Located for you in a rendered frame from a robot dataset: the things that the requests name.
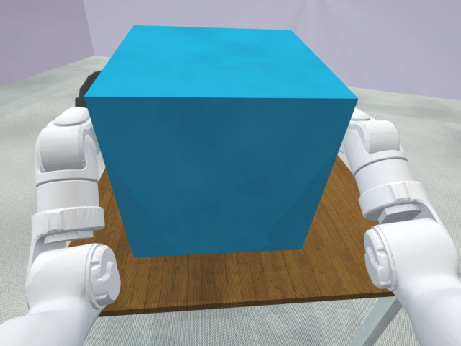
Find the table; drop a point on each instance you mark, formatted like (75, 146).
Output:
(330, 266)

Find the robot left forearm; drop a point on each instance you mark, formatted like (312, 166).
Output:
(66, 177)

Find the carton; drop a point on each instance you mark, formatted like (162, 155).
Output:
(217, 140)

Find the robot right forearm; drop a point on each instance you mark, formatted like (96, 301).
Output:
(388, 189)

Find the right robot upper arm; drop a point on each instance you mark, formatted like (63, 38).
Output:
(415, 260)

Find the robot left hand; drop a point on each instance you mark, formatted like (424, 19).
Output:
(80, 101)

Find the left robot upper arm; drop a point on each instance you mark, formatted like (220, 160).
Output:
(66, 291)

